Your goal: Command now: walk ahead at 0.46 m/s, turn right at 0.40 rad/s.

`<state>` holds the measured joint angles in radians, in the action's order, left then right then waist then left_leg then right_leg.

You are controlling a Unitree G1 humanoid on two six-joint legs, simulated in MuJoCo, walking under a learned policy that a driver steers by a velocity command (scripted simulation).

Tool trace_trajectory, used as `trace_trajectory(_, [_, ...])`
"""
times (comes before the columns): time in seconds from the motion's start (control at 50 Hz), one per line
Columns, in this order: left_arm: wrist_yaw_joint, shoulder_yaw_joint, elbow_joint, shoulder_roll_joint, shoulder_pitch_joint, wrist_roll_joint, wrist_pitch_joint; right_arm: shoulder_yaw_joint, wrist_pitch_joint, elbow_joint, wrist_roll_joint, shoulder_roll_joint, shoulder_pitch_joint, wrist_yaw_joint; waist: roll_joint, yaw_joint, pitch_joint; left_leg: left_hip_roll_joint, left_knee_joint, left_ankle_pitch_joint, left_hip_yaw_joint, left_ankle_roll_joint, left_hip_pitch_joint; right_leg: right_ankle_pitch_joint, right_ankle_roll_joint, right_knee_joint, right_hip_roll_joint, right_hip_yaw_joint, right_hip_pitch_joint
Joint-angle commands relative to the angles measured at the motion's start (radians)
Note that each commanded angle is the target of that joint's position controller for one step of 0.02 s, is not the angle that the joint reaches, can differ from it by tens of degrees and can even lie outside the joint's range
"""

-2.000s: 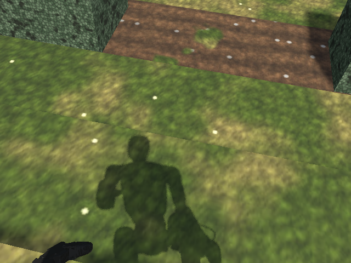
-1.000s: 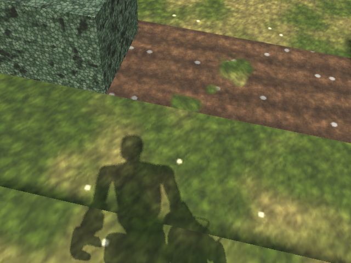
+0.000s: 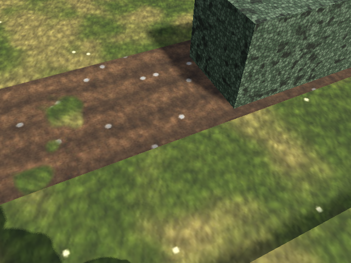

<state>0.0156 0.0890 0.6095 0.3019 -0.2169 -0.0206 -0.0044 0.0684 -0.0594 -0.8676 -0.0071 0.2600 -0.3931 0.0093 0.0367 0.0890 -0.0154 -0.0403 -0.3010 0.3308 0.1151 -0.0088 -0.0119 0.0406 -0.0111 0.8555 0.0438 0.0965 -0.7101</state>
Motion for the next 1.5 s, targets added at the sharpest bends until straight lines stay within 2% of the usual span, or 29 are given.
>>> trace_trajectory(0.02, [0.026,-0.02,-0.145,0.001,0.223,-0.002,0.042,0.034,-0.006,0.022,0.018,0.189,-0.019,0.001,-0.141,0.035,0.142,-0.223,0.116,-0.292,-0.114,0.159,-0.036,-0.007,0.013,-0.153,-0.01,-0.088,-0.033])
trace_trajectory(0.1, [0.046,-0.012,-0.165,0.022,0.232,-0.009,0.057,0.037,0.008,-0.022,0.037,0.228,-0.044,-0.008,-0.178,-0.012,0.123,-0.256,0.029,-0.57,-0.095,0.157,0.031,0.161,0.089,-0.279,-0.055,-0.164,0.131])
trace_trajectory(0.14, [0.031,0.035,-0.091,0.103,-0.024,-0.008,0.052,0.03,0.008,-0.035,0.037,0.233,-0.026,-0.004,-0.169,-0.174,-0.048,-0.213,-0.256,-0.916,-0.009,0.113,-0.04,0.063,0.154,-0.347,-0.109,-0.189,0.553])
trace_trajectory(0.16, [0.009,0.062,-0.055,0.175,-0.214,-0.006,0.042,0.015,-0.004,-0.006,0.016,0.206,-0.008,0.001,-0.108,-0.259,-0.194,-0.178,-0.556,-0.666,0.005,0.076,-0.274,0.043,0.215,-0.286,0.041,0.008,0.897])
trace_trajectory(0.18, [0.007,0.067,-0.047,0.269,-0.223,-0.009,0.045,-0.031,-0.03,0.036,-0.007,0.068,-0.105,-0.014,0.201,-0.169,-0.372,0.012,-0.919,0.179,-0.06,0.025,-0.62,0.276,0.387,-0.411,0.313,0.537,1.166])
trace_trajectory(0.2, [0.01,0.039,-0.045,0.169,-0.244,-0.001,0.049,0.002,-0.057,0.023,0.031,0.183,-0.027,-0.021,0.137,-0.224,-0.398,0.004,-1.017,0.233,-0.218,0.039,-0.696,0.286,0.377,-0.512,0.327,0.624,1.135])
trace_trajectory(0.22, [0.013,0.021,-0.031,0.135,-0.181,0.005,0.054,0.016,-0.062,0.067,0.059,0.218,0.069,-0.021,0.127,-0.208,-0.23,-0.036,-1.033,0.157,-0.194,0.048,-0.757,0.129,0.328,-0.518,0.289,0.441,1.009])
trace_trajectory(0.26, [0.017,0.005,-0.022,0.088,-0.072,0.01,0.062,0.017,-0.054,0.063,0.024,0.192,0.09,-0.004,0.043,-0.138,-0.088,-0.095,-0.921,0.032,-0.177,0.035,-0.68,-0.145,0.284,-0.534,0.204,0.218,0.748])
trace_trajectory(0.4, [0.006,0.022,0.048,0.119,-0.044,0.02,0.094,-0.004,-0.003,0.078,0.002,0.099,0.091,-0.013,0.004,-0.06,-0.036,-0.097,-0.723,-0.251,-0.162,-0.013,-0.57,-0.241,0.306,-0.611,0.174,0.06,0.521])
trace_trajectory(0.44, [-0.011,0.02,0.087,0.116,-0.12,0.004,0.107,0.019,-0.014,0.13,0.026,0.154,0.23,-0.021,0.012,-0.092,0.035,-0.115,-0.65,-0.335,-0.244,0.005,-0.771,-0.076,0.275,-0.618,0.206,0.122,0.621])
trace_trajectory(0.54, [-0.047,0.014,0.113,0.111,-0.131,0.009,0.101,0.007,-0.029,0.139,0.012,0.108,0.285,-0.071,0.007,-0.102,0.046,-0.076,-0.402,-0.766,-0.235,0.039,-0.657,0.172,0.221,-0.484,0.164,0.002,0.5])
trace_trajectory(0.74, [-0.083,0.007,0.157,0.114,-0.256,0.009,0.05,-0.02,0.002,0.204,0.039,0.052,0.406,-0.122,0.009,-0.217,0.14,-0.052,-0.174,-0.707,-0.194,0.035,-0.646,0.118,0.092,-0.135,0.238,-0.092,0.592])
trace_trajectory(0.8, [-0.055,0.011,0.182,0.146,-0.219,0.002,0.059,0.036,0.005,0.064,0.019,0.134,0.026,-0.08,-0.016,-0.017,-0.034,0.046,-0.101,-0.719,-0.058,0.093,-0.099,-0.178,0.039,0.361,0.177,-0.186,0.463])
trace_trajectory(0.82, [-0.047,0.006,0.195,0.11,-0.254,0.005,0.082,0.057,0.011,0.019,0.001,0.21,-0.096,-0.066,-0.193,0.048,-0.092,-0.008,-0.152,-0.907,-0.115,0.157,0.205,0.28,-0.036,0.795,0.065,-0.238,0.218])
trace_trajectory(0.84, [-0.027,-0.023,0.179,0.021,-0.417,0.024,0.113,0.049,-0.003,0.033,-0.021,0.312,-0.113,-0.066,-0.375,-0.046,-0.261,-0.194,-0.499,-1.378,-0.389,0.299,0.591,0.831,-0.087,1.182,0.007,-0.08,-0.163])
trace_trajectory(0.86, [-0.015,-0.03,0.148,0.097,-0.382,0.0,0.141,0.053,0.007,0.035,0.011,0.281,-0.189,-0.073,-0.295,0.036,-0.481,-0.274,-0.463,-1.375,-0.533,0.424,0.665,0.788,-0.106,1.185,-0.001,0.031,-0.18])
trace_trajectory(0.88, [-0.021,-0.031,0.069,0.099,-0.256,-0.031,0.144,0.07,0.017,0.017,0.03,0.317,-0.182,-0.058,-0.245,0.04,-0.509,-0.331,-0.259,-0.853,-0.729,0.46,0.624,0.724,-0.106,1.106,0.003,0.036,-0.272])
trace_trajectory(0.92, [-0.067,-0.042,0.036,0.094,-0.081,-0.037,0.123,0.039,0.021,0.102,0.013,0.232,0.055,-0.031,-0.012,-0.025,-0.252,-0.338,-0.088,-0.493,-0.813,0.41,0.238,0.507,-0.075,0.95,0.055,-0.014,-0.292])
trace_trajectory(0.96, [-0.078,-0.026,0.06,0.122,-0.141,-0.002,0.096,0.023,-0.009,0.145,0.002,0.19,0.168,-0.032,-0.001,-0.116,-0.136,-0.313,-0.131,-0.69,-0.72,0.382,-0.103,0.4,-0.041,0.726,0.099,0.066,-0.145])
trace_trajectory(1.0, [-0.083,-0.025,0.033,0.084,-0.067,0.041,0.093,0.018,-0.004,0.149,0.009,0.163,0.231,-0.012,-0.073,-0.143,0.007,-0.104,-0.061,-0.77,-0.434,0.283,-0.424,0.261,-0.054,0.246,0.065,-0.018,0.078])
trace_trajectory(1.08, [-0.046,-0.03,0.05,0.035,-0.045,0.013,0.108,0.026,0.034,0.147,0.014,0.157,0.184,0.028,-0.174,-0.113,-0.14,-0.025,-0.115,-0.788,-0.333,0.229,-0.349,-0.092,-0.088,-0.194,-0.073,-0.058,0.371])
trace_trajectory(1.16, [-0.042,-0.002,0.031,0.067,-0.048,0.046,0.085,0.027,0.067,0.16,0.039,0.116,0.182,0.035,-0.123,-0.152,-0.092,0.01,-0.264,-0.45,-0.465,0.129,-0.342,-0.191,-0.028,-0.363,-0.049,-0.023,0.496])
trace_trajectory(1.18, [-0.047,0.008,0.023,0.11,-0.071,0.058,0.084,0.02,0.07,0.181,0.026,0.079,0.172,0.032,-0.027,-0.15,-0.111,0.089,-0.415,-0.237,-0.414,0.08,-0.39,-0.446,0.013,-0.383,0.073,0.066,0.588])
trace_trajectory(1.2, [-0.046,0.01,0.019,0.133,-0.084,0.081,0.072,0.008,0.067,0.176,0.028,0.031,0.023,0.026,0.23,-0.088,-0.197,0.213,-0.692,0.301,-0.329,0.022,-0.532,-0.741,0.189,-0.374,0.322,0.302,0.762])
trace_trajectory(1.22, [-0.037,0.009,0.015,0.116,-0.084,0.06,0.061,0.012,0.07,0.177,0.029,0.095,-0.051,0.015,0.275,-0.071,-0.264,0.175,-0.856,0.41,-0.297,-0.006,-0.602,-0.609,0.277,-0.421,0.419,0.474,0.779])
trace_trajectory(1.26, [-0.037,0.0,-0.007,0.065,-0.003,0.035,0.042,0.041,0.113,0.184,0.033,0.177,0.066,0.021,0.113,-0.096,-0.163,0.093,-0.98,0.268,-0.239,-0.044,-0.661,-0.172,0.239,-0.461,0.312,0.338,0.661])
trace_trajectory(1.36, [-0.045,0.015,-0.006,0.097,0.122,0.053,0.015,0.022,0.147,0.222,0.033,0.086,0.117,0.019,0.13,-0.071,-0.074,0.055,-0.71,0.137,-0.127,-0.055,-0.456,-0.039,0.197,-0.545,0.192,0.051,0.402])
trace_trajectory(1.44, [-0.036,0.019,0.022,0.111,0.114,0.02,0.008,0.017,0.133,0.23,0.015,0.094,0.128,-0.006,0.143,-0.086,-0.135,0.047,-0.448,0.049,-0.114,-0.016,-0.31,-0.048,0.218,-0.518,0.23,0.036,0.446])
trace_trajectory(1.5, [-0.03,0.003,0.058,0.071,0.094,0.004,-0.005,0.021,0.13,0.212,-0.009,0.094,0.074,-0.016,0.075,-0.05,-0.097,0.063,-0.153,-0.137,-0.114,0.053,-0.109,0.212,0.107,-0.433,0.159,-0.038,0.329])
